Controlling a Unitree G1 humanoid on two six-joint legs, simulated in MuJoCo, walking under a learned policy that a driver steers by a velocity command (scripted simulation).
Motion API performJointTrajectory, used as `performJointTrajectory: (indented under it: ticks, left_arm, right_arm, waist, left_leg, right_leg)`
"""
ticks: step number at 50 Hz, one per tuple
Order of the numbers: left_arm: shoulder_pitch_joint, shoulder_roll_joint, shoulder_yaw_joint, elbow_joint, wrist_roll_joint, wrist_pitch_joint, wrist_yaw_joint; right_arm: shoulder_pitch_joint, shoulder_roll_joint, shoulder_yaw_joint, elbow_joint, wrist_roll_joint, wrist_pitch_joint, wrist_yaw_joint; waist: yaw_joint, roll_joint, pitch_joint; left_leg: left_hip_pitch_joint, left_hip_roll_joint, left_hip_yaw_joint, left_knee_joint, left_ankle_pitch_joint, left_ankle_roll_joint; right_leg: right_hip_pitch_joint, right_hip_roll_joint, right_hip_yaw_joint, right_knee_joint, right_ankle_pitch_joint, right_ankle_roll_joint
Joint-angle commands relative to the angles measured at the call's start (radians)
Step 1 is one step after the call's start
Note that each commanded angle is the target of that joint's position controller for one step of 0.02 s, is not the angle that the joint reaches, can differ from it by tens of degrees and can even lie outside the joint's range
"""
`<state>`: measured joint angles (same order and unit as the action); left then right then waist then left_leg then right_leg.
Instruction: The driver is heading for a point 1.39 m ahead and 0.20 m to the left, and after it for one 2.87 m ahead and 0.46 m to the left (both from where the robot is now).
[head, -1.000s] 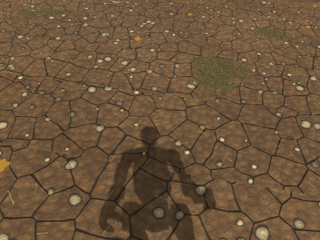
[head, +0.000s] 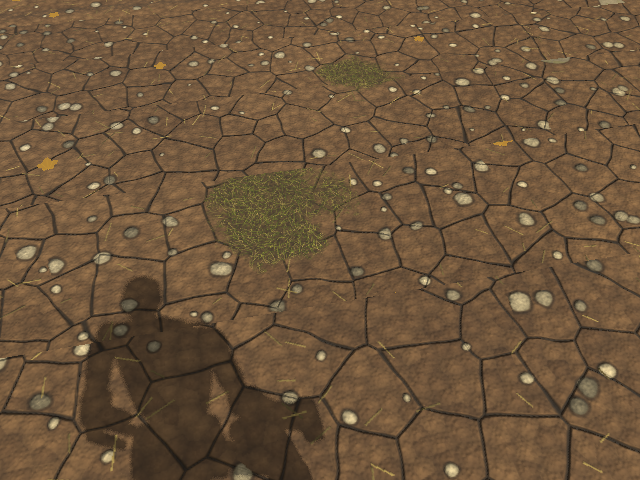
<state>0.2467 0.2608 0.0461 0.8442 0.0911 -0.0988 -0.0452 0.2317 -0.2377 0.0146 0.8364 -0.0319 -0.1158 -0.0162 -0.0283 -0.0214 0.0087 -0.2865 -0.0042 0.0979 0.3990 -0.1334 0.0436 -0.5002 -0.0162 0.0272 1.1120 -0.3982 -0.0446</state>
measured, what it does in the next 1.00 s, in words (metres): goes down, turning left: right foot, then left foot 0.17 m lower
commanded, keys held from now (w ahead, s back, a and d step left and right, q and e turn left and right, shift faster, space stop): w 0.22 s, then w+q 0.78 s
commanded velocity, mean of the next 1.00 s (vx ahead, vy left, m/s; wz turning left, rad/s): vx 0.50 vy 0.00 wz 0.23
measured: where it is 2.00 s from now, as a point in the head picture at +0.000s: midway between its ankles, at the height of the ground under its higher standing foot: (252, 298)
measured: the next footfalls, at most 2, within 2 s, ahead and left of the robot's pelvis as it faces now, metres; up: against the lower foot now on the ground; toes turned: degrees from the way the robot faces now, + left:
right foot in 0.30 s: +0.23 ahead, -0.16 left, +0.00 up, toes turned -6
left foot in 0.76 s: +0.57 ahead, +0.10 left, -0.17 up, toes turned +16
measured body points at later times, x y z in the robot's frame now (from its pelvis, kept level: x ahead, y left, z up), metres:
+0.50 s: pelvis +0.25 -0.05 -0.02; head +0.25 -0.05 +0.43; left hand +0.26 +0.20 -0.15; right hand +0.37 -0.30 -0.14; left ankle +0.27 +0.08 -0.68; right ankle +0.19 -0.15 -0.74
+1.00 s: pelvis +0.58 +0.03 -0.17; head +0.59 +0.03 +0.27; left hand +0.64 +0.29 -0.29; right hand +0.63 -0.21 -0.32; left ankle +0.54 +0.09 -0.91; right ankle +0.71 -0.11 -0.86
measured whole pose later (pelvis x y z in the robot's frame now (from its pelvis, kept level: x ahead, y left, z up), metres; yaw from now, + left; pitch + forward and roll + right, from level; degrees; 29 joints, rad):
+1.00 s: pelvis +0.58 +0.03 -0.17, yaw +18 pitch +0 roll +2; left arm 0.18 0.23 -0.02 0.84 0.07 -0.10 -0.01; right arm 0.43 -0.21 -0.03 0.97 -0.05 -0.09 0.09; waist -0.02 -0.04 0.01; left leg -0.18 -0.13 0.01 0.45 -0.28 0.12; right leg -0.59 -0.13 0.07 0.93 -0.34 0.02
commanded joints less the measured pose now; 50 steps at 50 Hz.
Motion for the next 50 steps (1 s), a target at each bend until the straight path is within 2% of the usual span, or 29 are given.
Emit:
performJointTrajectory:
  ticks: [1, 7, 8, 11, 14, 16, 17, 18, 19, 20, 21, 23, 25, 28, 30, 33, 35, 37, 39, 40, 41, 42, 43, 44, 45, 46, 47, 49, 50]
  left_arm:
    - [-0.024, -0.003, -0.013, -0.063, -0.019, -0.007, -0.005]
    - [-0.067, 0.014, -0.02, -0.112, -0.008, 0.027, -0.036]
    - [-0.023, 0.026, -0.019, -0.11, -0.003, 0.025, -0.031]
    - [-0.029, 0.068, 0.0, -0.141, 0.014, 0.009, -0.018]
    - [-0.115, 0.069, 0.013, -0.204, -0.015, 0.006, 0.008]
    - [0.135, 0.104, 0.039, -0.115, -0.04, -0.025, 0.017]
    - [0.302, 0.184, 0.05, -0.068, -0.03, -0.035, 0.036]
    - [0.457, 0.142, 0.032, -0.056, -0.008, -0.043, 0.02]
    - [0.401, 0.126, 0.042, -0.009, 0.0, -0.056, 0.016]
    - [0.312, 0.087, 0.026, -0.002, -0.038, -0.051, 0.006]
    - [0.243, 0.019, 0.002, -0.018, -0.041, -0.035, 0.008]
    - [0.092, -0.086, -0.042, -0.071, -0.019, -0.02, 0.033]
    - [0.014, -0.124, -0.068, -0.103, 0.012, -0.027, 0.087]
    - [0.19, -0.003, -0.056, -0.032, 0.03, -0.044, 0.093]
    - [0.312, -0.025, -0.075, 0.039, 0.037, -0.039, 0.062]
    - [0.395, 0.009, -0.079, 0.111, -0.018, -0.042, 0.042]
    - [0.423, 0.031, -0.072, 0.156, -0.021, -0.021, 0.055]
    - [0.437, 0.05, -0.065, 0.194, -0.007, 0.001, 0.052]
    - [0.395, 0.084, -0.057, 0.195, 0.041, 0.017, 0.003]
    - [0.569, -0.079, -0.096, 0.214, 0.056, 0.01, -0.029]
    - [0.416, -0.024, -0.095, 0.147, 0.011, 0.01, -0.061]
    - [0.185, 0.068, -0.057, 0.055, -0.033, 0.003, -0.065]
    - [-0.008, 0.061, -0.056, -0.067, -0.056, -0.034, -0.046]
    - [-0.069, 0.078, -0.055, -0.09, -0.032, -0.06, -0.007]
    - [-0.035, 0.083, -0.046, -0.072, -0.014, -0.068, 0.025]
    - [0.048, 0.076, -0.04, -0.031, -0.023, -0.052, 0.037]
    - [0.055, 0.016, -0.052, -0.032, -0.019, -0.026, 0.049]
    - [0.05, -0.026, -0.079, -0.047, -0.021, 0.013, 0.046]
    - [0.007, -0.036, -0.087, -0.057, -0.028, 0.024, 0.04]
  right_arm:
    - [0.05, -0.075, -0.027, -0.021, -0.011, -0.021, -0.008]
    - [0.103, -0.105, -0.048, 0.039, -0.046, -0.022, 0.066]
    - [0.112, -0.109, -0.053, 0.053, -0.068, -0.024, 0.065]
    - [0.123, -0.122, -0.055, 0.043, -0.074, -0.026, 0.042]
    - [0.156, -0.167, -0.074, 0.06, -0.026, -0.017, 0.04]
    - [0.134, -0.214, -0.093, 0.054, -0.047, -0.009, 0.077]
    - [0.246, -0.061, -0.06, 0.038, -0.08, -0.007, 0.103]
    - [0.142, -0.012, -0.046, -0.024, -0.03, -0.029, 0.121]
    - [-0.035, -0.043, -0.062, -0.082, 0.004, -0.027, 0.105]
    - [-0.056, -0.067, -0.075, -0.084, -0.004, -0.011, 0.075]
    - [-0.003, -0.063, -0.076, -0.065, -0.029, 0.004, 0.063]
    - [0.027, 0.039, -0.036, -0.054, -0.088, 0.027, 0.075]
    - [0.063, 0.044, -0.025, -0.028, -0.096, 0.021, 0.11]
    - [-0.045, 0.001, -0.037, -0.057, -0.054, 0.019, 0.126]
    - [-0.129, -0.035, -0.043, -0.102, -0.058, 0.041, 0.115]
    - [-0.241, -0.059, -0.041, -0.126, -0.09, 0.062, 0.093]
    - [-0.284, -0.047, -0.033, -0.117, -0.089, 0.072, 0.09]
    - [-0.191, -0.081, -0.052, -0.067, -0.09, 0.065, 0.081]
    - [0.179, -0.193, -0.109, 0.056, -0.061, 0.038, 0.061]
    - [0.387, -0.266, -0.146, 0.085, -0.055, 0.046, 0.074]
    - [0.503, -0.223, -0.13, 0.139, -0.063, 0.056, 0.077]
    - [0.549, -0.2, -0.126, 0.15, -0.062, 0.062, 0.069]
    - [0.448, -0.246, -0.131, 0.12, -0.013, 0.051, 0.069]
    - [0.261, -0.159, -0.099, 0.07, -0.002, 0.03, 0.064]
    - [0.188, -0.105, -0.07, 0.056, -0.03, 0.022, 0.084]
    - [0.111, -0.075, -0.057, 0.027, -0.029, 0.014, 0.091]
    - [0.085, -0.105, -0.06, 0.018, -0.019, 0.004, 0.102]
    - [0.045, -0.109, -0.062, 0.015, 0.0, -0.014, 0.114]
    - [0.047, -0.136, -0.074, 0.015, -0.009, -0.017, 0.128]
  waist:
    - [-0.011, 0.059, -0.048]
    - [0.01, 0.088, 0.012]
    - [0.018, 0.089, 0.014]
    - [0.0, 0.085, 0.012]
    - [-0.012, 0.106, 0.048]
    - [0.105, 0.015, -0.037]
    - [0.103, -0.247, -0.259]
    - [0.194, -0.183, -0.22]
    - [0.192, -0.103, 0.054]
    - [0.122, -0.045, 0.086]
    - [0.072, -0.013, 0.038]
    - [0.001, -0.005, 0.078]
    - [-0.009, 0.003, 0.036]
    - [0.056, -0.02, 0.018]
    - [0.075, -0.022, 0.116]
    - [0.108, -0.003, 0.198]
    - [0.137, 0.029, 0.239]
    - [0.099, 0.076, 0.19]
    - [-0.051, 0.11, 0.042]
    - [-0.046, 0.239, -0.232]
    - [-0.155, 0.156, -0.384]
    - [-0.225, 0.097, -0.255]
    - [-0.21, 0.15, -0.103]
    - [-0.131, 0.002, -0.015]
    - [-0.038, -0.003, 0.037]
    - [0.027, -0.025, 0.027]
    - [0.065, 0.055, 0.078]
    - [0.101, 0.034, 0.064]
    - [0.083, 0.034, 0.052]
  left_leg:
    - [0.199, 0.262, -0.259, -0.287, 0.047, 0.192]
    - [0.015, 0.235, -0.095, -0.267, 0.127, 0.21]
    - [0.043, 0.274, -0.125, -0.228, 0.126, 0.222]
    - [0.12, 0.269, -0.116, -0.103, 0.107, 0.2]
    - [0.168, 0.268, -0.145, 0.001, 0.173, 0.19]
    - [-0.074, 0.148, -0.066, 0.363, 0.289, 0.149]
    - [-0.314, 0.005, -0.009, 0.747, -0.267, 0.04]
    - [-0.567, -0.097, -0.161, 0.909, -0.517, 0.051]
    - [-0.718, -0.035, -0.251, 0.942, -0.424, 0.082]
    - [-0.683, 0.031, -0.231, 0.967, -0.34, 0.084]
    - [-0.607, 0.061, -0.222, 0.951, -0.255, 0.088]
    - [-0.488, 0.11, -0.229, 0.764, -0.047, 0.093]
    - [-0.428, 0.122, -0.231, 0.558, 0.318, 0.075]
    - [-0.167, 0.074, -0.082, 0.308, 0.731, 0.033]
    - [-0.167, 0.087, -0.085, 0.283, 0.7, 0.042]
    - [-0.286, 0.112, -0.089, 0.128, 0.556, 0.056]
    - [-0.327, 0.132, -0.085, -0.003, 0.518, 0.061]
    - [-0.146, 0.092, -0.019, -0.066, 0.459, 0.055]
    - [0.419, 0.028, 0.055, -0.058, 0.584, 0.099]
    - [1.025, 0.158, -0.139, 0.364, 0.96, 0.315]
    - [1.159, 0.268, -0.33, 0.315, 0.883, 0.372]
    - [1.013, 0.261, -0.375, 0.211, 0.745, 0.328]
    - [0.837, 0.312, -0.56, 0.068, 0.217, 0.364]
    - [0.597, 0.317, -0.536, -0.004, 0.187, 0.313]
    - [0.342, 0.31, -0.504, -0.047, 0.225, 0.334]
    - [0.09, 0.31, -0.454, -0.145, 0.31, 0.375]
    - [-0.04, 0.303, -0.481, -0.198, 0.286, 0.401]
    - [-0.177, 0.218, -0.415, -0.218, 0.224, 0.337]
    - [-0.187, 0.191, -0.401, -0.212, 0.245, 0.309]
  right_leg:
    - [-0.137, -0.083, 0.03, -0.118, 0.056, 0.032]
    - [0.031, -0.068, -0.02, -0.276, 0.33, 0.029]
    - [0.021, -0.086, 0.036, -0.199, 0.406, 0.018]
    - [0.005, -0.059, -0.01, -0.156, 0.275, 0.001]
    - [0.121, -0.027, -0.085, -0.423, 0.112, -0.007]
    - [0.561, 0.036, -0.146, -0.523, 0.285, -0.057]
    - [0.923, -0.208, 0.176, -0.559, 0.599, -0.3]
    - [0.923, -0.374, 0.541, -0.734, 0.487, -0.414]
    - [0.714, -0.413, 0.527, -0.779, 0.31, -0.358]
    - [0.594, -0.395, 0.407, -0.76, 0.259, -0.311]
    - [0.488, -0.364, 0.303, -0.764, 0.217, -0.287]
    - [0.284, -0.276, 0.136, -0.777, 0.177, -0.196]
    - [0.224, -0.197, 0.013, -0.704, 0.159, -0.129]
    - [0.053, -0.121, -0.149, -0.607, 0.048, -0.101]
    - [0.035, -0.203, -0.088, -0.59, -0.039, -0.116]
    - [0.248, -0.267, -0.013, -0.527, -0.041, -0.107]
    - [0.376, -0.273, 0.006, -0.48, -0.021, -0.083]
    - [0.409, -0.223, -0.051, -0.317, 0.18, -0.06]
    - [0.208, -0.136, -0.19, 0.047, 0.406, 0.014]
    - [-0.188, -0.07, -0.171, 0.448, -0.069, 0.095]
    - [-0.324, -0.012, -0.08, 0.642, -0.329, 0.114]
    - [-0.412, 0.011, -0.041, 0.716, -0.349, 0.108]
    - [-0.62, -0.003, -0.014, 0.692, -0.319, 0.107]
    - [-0.561, -0.087, 0.099, 0.302, -0.045, 0.061]
    - [-0.389, -0.112, 0.082, 0.214, 0.02, 0.044]
    - [-0.18, -0.137, 0.07, 0.01, 0.099, 0.042]
    - [-0.11, -0.137, 0.055, -0.063, 0.022, 0.059]
    - [0.064, -0.126, 0.021, -0.317, 0.085, 0.072]
    - [0.117, -0.097, 0.003, -0.397, 0.184, 0.068]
